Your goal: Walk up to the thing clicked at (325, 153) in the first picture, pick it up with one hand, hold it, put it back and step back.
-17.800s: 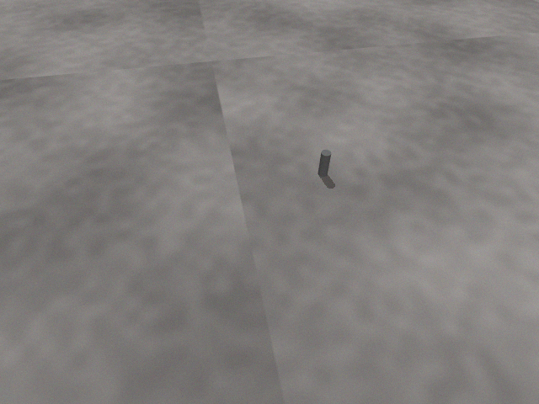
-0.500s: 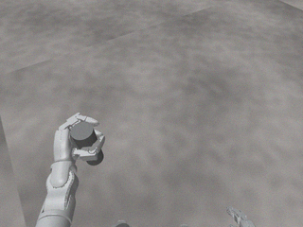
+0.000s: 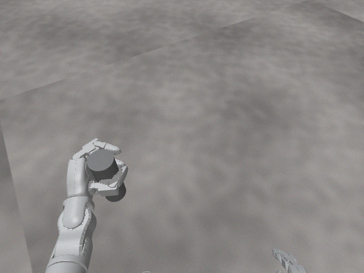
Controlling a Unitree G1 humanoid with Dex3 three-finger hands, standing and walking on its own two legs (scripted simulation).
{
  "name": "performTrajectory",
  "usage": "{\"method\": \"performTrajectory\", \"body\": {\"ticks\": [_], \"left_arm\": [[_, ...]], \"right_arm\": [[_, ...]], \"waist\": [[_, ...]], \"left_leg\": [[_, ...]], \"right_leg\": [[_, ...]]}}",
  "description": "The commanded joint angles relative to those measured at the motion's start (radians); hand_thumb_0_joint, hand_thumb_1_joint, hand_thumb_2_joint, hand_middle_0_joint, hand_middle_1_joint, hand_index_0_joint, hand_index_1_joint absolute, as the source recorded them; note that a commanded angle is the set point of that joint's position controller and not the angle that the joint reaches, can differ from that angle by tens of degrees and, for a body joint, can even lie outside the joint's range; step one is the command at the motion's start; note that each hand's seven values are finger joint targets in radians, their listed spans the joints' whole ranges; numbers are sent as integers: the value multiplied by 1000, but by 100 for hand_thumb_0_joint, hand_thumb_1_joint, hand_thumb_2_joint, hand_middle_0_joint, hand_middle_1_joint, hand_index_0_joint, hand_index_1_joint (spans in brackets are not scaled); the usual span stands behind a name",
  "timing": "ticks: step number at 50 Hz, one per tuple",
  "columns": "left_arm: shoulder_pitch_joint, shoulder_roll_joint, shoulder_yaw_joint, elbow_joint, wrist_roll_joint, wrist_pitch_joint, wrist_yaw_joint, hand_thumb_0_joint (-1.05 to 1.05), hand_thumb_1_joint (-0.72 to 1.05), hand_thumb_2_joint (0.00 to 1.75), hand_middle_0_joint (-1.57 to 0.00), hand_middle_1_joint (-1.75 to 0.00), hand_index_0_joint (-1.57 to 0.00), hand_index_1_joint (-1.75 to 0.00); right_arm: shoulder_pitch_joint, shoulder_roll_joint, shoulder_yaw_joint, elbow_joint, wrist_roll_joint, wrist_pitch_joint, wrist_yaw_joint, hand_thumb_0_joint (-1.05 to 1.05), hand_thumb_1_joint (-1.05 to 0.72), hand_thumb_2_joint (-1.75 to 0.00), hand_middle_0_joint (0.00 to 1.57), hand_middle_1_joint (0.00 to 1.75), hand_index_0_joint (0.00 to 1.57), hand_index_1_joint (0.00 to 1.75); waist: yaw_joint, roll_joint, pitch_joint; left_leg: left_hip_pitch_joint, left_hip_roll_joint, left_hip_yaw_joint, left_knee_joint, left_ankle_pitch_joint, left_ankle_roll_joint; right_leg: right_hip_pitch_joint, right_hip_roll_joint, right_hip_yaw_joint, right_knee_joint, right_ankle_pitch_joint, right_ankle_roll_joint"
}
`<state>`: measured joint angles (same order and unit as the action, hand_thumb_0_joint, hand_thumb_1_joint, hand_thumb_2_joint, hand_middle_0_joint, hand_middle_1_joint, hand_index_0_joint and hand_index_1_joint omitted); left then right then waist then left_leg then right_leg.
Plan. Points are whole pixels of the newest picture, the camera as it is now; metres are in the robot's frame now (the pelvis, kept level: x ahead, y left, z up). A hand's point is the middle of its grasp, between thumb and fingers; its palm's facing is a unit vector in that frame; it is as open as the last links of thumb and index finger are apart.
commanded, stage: hold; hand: left
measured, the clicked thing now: (108, 177) +0.33 +0.18 +0.01
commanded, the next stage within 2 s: none
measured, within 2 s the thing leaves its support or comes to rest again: neither
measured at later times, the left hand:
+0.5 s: hand (108, 171) +0.32 +0.17 +0.05, palm faces +0.16 -0.99 -0.02, open 7.1 cm
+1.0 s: hand (108, 171) +0.32 +0.17 +0.05, palm faces +0.15 -0.99 -0.02, open 7.1 cm
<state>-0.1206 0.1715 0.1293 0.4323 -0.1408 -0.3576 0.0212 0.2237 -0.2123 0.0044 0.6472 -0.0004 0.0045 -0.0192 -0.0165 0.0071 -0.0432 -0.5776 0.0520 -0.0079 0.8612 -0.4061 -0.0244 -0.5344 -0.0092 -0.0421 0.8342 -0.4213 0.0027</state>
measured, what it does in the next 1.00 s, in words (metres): stands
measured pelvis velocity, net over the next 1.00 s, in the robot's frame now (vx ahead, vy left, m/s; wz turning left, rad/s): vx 0.00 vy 0.00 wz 0.00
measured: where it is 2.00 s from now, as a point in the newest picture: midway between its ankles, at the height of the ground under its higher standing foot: outside the picture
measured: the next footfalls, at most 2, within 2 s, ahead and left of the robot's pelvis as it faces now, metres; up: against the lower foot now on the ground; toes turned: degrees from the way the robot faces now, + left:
none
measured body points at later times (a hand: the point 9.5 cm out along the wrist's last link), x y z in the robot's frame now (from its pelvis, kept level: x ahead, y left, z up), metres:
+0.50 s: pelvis +0.00 +0.00 +0.01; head +0.03 +0.01 +0.45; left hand +0.31 +0.23 +0.05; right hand +0.13 -0.24 -0.10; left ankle +0.02 +0.13 -0.70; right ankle +0.00 -0.12 -0.70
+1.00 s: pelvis +0.00 +0.00 +0.01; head +0.03 +0.01 +0.45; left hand +0.31 +0.23 +0.06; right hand +0.13 -0.24 -0.10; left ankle +0.02 +0.13 -0.70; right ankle +0.00 -0.12 -0.70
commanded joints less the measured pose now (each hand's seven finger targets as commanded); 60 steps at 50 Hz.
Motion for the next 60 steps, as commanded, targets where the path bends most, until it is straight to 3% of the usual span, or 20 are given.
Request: {"method": "performTrajectory", "body": {"ticks": [1,5,7,9,14,18,19,26,27,31,32,35,38,39,46,49,52,53,58,60], "left_arm": [[-301,122,45,-247,-7,-83,6,0,48,119,-126,-132,-127,-132],[-326,134,51,-282,-9,-90,2,0,47,119,-126,-133,-127,-133],[-275,88,23,-202,-11,-78,-3,0,46,119,-127,-134,-128,-134],[-307,131,56,-245,-12,-85,0,0,47,121,-128,-135,-129,-135],[-329,103,21,-258,-4,-83,4,0,45,120,-127,-134,-128,-134],[-333,136,54,-293,-9,-96,6,0,47,120,-126,-133,-127,-133],[-280,94,21,-214,-5,-84,2,0,47,120,-126,-134,-127,-133],[-320,124,49,-248,-9,-106,3,0,49,122,-127,-135,-128,-135],[-288,108,43,-196,-9,-100,-2,0,49,122,-128,-136,-129,-136],[-343,136,33,-314,-13,-113,-9,0,53,121,-126,-134,-127,-133],[-297,107,12,-256,-8,-106,-11,0,52,121,-126,-134,-127,-133],[-319,124,34,-286,-19,-103,-9,0,47,121,-125,-134,-127,-133],[-284,98,18,-218,-14,-91,-7,0,44,121,-125,-134,-126,-134],[-314,135,55,-253,-15,-96,-1,0,46,122,-125,-134,-126,-134],[-280,113,33,-227,-13,-95,-12,0,48,123,-126,-135,-127,-135],[-295,108,26,-245,-14,-100,-11,0,47,123,-126,-135,-127,-135],[-334,156,65,-315,-15,-119,-6,0,45,121,-126,-134,-127,-134],[-272,100,22,-254,-14,-108,-10,0,45,121,-126,-134,-127,-134],[-290,136,44,-303,-16,-111,-6,0,45,121,-126,-135,-127,-134],[-279,102,8,-291,-12,-108,-9,0,43,121,-124,-133,-125,-133]], "right_arm": [[-37,-132,-47,-121,-1,-40,-14,0,-91,-90,20,30,20,30],[-43,-131,-47,-117,2,-43,-15,0,-91,-90,20,30,20,30],[-46,-133,-47,-120,1,-42,-14,0,-91,-90,20,30,20,30],[-41,-135,-52,-111,1,-46,-15,0,-91,-90,20,30,20,30],[-43,-124,-46,-114,0,-45,-14,0,-91,-90,20,30,20,30],[-52,-130,-49,-119,1,-49,-13,0,-91,-90,20,30,20,30],[-45,-133,-48,-115,1,-48,-13,0,-91,-90,20,30,20,30],[-46,-133,-51,-112,2,-53,-3,0,-91,-90,20,30,20,30],[-44,-134,-52,-114,3,-53,-4,0,-91,-90,20,30,20,30],[-28,-135,-50,-107,2,-52,-7,0,-91,-90,20,30,20,30],[-30,-132,-48,-109,1,-53,-6,0,-91,-90,20,30,20,30],[-30,-132,-47,-107,5,-57,-8,0,-91,-90,20,30,20,30],[-34,-135,-49,-104,6,-54,-8,0,-91,-91,20,30,20,30],[-42,-136,-52,-107,5,-52,-7,0,-90,-90,20,30,20,30],[-30,-135,-53,-105,3,-48,-2,0,-91,-90,20,30,20,30],[-33,-129,-50,-108,3,-49,-1,0,-91,-90,20,30,20,30],[-39,-136,-56,-113,3,-49,-3,0,-91,-90,20,30,20,30],[-37,-130,-50,-114,4,-50,-2,0,-91,-91,20,30,20,30],[-39,-136,-52,-112,7,-52,-6,0,-91,-91,20,30,20,30],[-44,-131,-50,-114,4,-51,-7,0,-91,-91,20,30,20,30]], "waist": [[-4,16,-276],[-4,32,-280],[-13,-2,-244],[-2,14,-287],[-12,12,-255],[4,27,-286],[-10,18,-272],[-1,28,-240],[-7,21,-239],[-5,51,-301],[-13,23,-280],[-6,25,-294],[-9,0,-247],[-6,12,-230],[-8,33,-272],[-9,17,-247],[4,44,-287],[-7,5,-278],[-1,32,-280],[-15,27,-255]], "left_leg": [[162,-43,14,-122,234,26],[185,-43,16,-138,218,24],[175,-40,10,-139,224,26],[189,-42,13,-133,251,27],[189,-44,14,-146,226,26],[201,-43,12,-154,219,22],[209,-42,12,-154,236,24],[176,-36,3,-165,189,18],[176,-37,6,-163,188,20],[224,-37,5,-151,249,18],[209,-39,7,-149,244,20],[209,-39,8,-149,249,22],[195,-36,6,-154,238,23],[182,-36,6,-158,221,22],[210,-38,8,-143,288,23],[184,-41,10,-143,256,26],[205,-44,15,-148,233,23],[199,-42,12,-150,232,25],[206,-43,13,-150,236,25],[205,-42,12,-149,233,25]], "right_leg": [[124,16,12,-131,302,-1],[132,14,14,-138,282,-3],[121,20,6,-138,283,-3],[143,15,14,-139,315,-1],[134,13,10,-151,291,-1],[146,16,8,-150,275,-4],[138,17,8,-149,291,-4],[116,23,-1,-145,236,-10],[114,21,2,-150,238,-9],[133,21,5,-139,293,-9],[135,20,6,-144,295,-6],[156,18,8,-145,305,-4],[134,20,4,-153,289,-5],[123,20,3,-155,272,-5],[138,20,7,-142,329,-6],[134,15,8,-145,313,-3],[147,13,13,-150,288,-4],[147,16,8,-150,288,-3],[145,14,11,-150,295,-3],[123,15,10,-153,293,-2]]}}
